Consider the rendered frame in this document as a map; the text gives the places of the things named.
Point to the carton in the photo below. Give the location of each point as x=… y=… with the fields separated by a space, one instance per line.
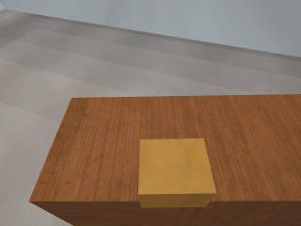
x=174 y=172

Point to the pedestal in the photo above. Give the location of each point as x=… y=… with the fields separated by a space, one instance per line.
x=91 y=174

